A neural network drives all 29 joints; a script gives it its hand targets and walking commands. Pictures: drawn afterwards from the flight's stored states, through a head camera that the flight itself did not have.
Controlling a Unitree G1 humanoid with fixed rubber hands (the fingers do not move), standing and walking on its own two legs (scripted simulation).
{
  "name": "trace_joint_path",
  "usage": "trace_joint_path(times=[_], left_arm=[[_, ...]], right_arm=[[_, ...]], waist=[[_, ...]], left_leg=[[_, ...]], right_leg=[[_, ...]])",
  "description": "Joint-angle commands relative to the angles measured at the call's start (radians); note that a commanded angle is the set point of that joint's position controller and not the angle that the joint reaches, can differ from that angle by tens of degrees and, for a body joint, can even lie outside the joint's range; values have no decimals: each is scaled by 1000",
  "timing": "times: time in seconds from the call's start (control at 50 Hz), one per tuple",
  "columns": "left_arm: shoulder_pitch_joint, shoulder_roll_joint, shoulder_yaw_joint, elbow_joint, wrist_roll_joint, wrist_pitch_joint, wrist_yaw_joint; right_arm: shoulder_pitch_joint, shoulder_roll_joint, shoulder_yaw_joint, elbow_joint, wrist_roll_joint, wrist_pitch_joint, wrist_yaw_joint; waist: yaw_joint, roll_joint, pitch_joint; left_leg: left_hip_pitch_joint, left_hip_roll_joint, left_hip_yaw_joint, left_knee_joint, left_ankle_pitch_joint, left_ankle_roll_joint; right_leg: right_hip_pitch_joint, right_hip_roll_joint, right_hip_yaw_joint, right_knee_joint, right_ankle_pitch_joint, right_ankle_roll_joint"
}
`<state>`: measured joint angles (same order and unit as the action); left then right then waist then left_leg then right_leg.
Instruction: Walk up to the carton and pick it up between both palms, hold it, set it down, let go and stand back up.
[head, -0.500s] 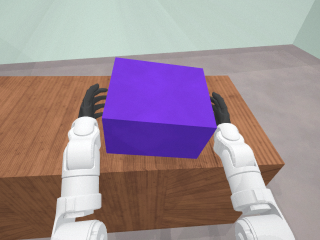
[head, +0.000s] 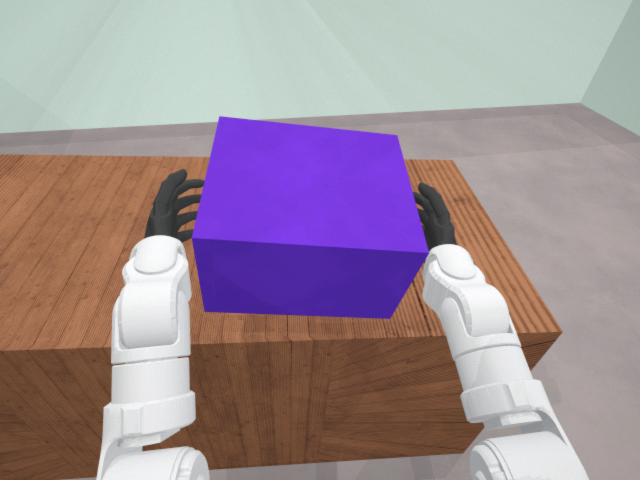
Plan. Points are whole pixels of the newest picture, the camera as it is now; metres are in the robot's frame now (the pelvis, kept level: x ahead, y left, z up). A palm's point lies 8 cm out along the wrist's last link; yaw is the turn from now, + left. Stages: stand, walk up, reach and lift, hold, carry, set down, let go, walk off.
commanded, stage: hold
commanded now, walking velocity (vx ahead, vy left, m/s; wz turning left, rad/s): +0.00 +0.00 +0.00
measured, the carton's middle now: (305, 218) +0.39 +0.02 +0.17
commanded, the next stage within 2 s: none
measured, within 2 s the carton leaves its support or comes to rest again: neither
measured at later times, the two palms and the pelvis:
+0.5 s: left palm (172, 235) +0.35 +0.17 +0.18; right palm (439, 245) +0.35 -0.15 +0.16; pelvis +0.01 +0.01 +0.00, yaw +0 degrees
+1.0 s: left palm (169, 235) +0.34 +0.17 +0.18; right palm (439, 244) +0.35 -0.15 +0.16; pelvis +0.01 +0.01 +0.00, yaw +0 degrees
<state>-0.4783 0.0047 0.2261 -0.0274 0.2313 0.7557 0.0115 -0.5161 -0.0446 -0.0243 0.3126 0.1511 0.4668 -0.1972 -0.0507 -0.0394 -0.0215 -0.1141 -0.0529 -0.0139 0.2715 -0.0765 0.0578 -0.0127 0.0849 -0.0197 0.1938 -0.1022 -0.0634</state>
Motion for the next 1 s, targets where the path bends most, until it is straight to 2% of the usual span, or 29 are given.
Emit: trace_joint_path(times=[0.0,0.16,0.3,0.42,0.7,0.98], left_arm=[[-662,-416,-472,-150,-170,-65,-164],[-655,-410,-431,-141,-144,-68,-178],[-606,-412,-453,-213,-137,-60,-176],[-568,-412,-490,-270,-146,-51,-168],[-530,-397,-494,-294,-151,-26,-176],[-551,-398,-484,-279,-148,-29,-176]], right_arm=[[-783,347,246,-312,54,-92,104],[-767,334,228,-287,38,-83,105],[-744,337,278,-355,65,-90,101],[-715,334,315,-410,88,-93,100],[-669,311,311,-429,100,-76,94],[-689,315,303,-415,91,-79,99]], waist=[[-32,90,-363],[-28,86,-406],[-16,81,-434],[-16,84,-426],[-31,78,-383],[-22,79,-377]], left_leg=[[230,93,-22,-23,-45,-32],[245,94,-33,-19,-6,-37],[287,89,-41,-3,99,-41],[320,87,-44,9,162,-50],[317,88,-46,1,145,-59],[308,91,-39,-10,97,-55]], right_leg=[[-74,-89,-3,-47,0,51],[-40,-87,-5,-38,56,48],[4,-83,-4,-25,181,51],[4,-80,-3,-26,231,54],[8,-87,3,-39,232,52],[-6,-84,-3,-42,179,49]])
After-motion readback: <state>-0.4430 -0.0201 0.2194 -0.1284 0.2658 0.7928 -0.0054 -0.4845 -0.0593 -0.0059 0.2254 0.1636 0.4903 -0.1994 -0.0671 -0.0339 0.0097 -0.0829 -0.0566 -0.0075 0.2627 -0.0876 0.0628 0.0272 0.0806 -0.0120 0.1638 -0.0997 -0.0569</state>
